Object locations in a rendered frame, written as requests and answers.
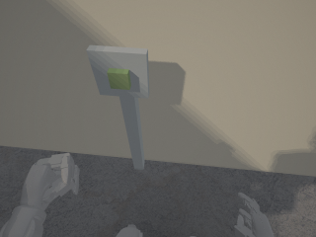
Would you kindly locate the left robot forearm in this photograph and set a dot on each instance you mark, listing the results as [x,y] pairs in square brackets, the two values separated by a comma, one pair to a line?
[25,221]

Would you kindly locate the left robot thigh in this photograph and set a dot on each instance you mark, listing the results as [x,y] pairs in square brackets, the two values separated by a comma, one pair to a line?
[130,232]

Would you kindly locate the button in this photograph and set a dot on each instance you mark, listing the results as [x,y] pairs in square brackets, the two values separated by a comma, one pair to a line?
[119,78]

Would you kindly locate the robot left hand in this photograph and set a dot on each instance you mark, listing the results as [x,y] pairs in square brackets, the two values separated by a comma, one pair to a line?
[36,189]

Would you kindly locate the robot right hand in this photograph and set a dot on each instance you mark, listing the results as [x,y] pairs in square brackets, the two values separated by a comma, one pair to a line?
[258,224]

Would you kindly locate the panel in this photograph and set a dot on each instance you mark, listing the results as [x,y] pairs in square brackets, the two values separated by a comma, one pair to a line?
[134,59]

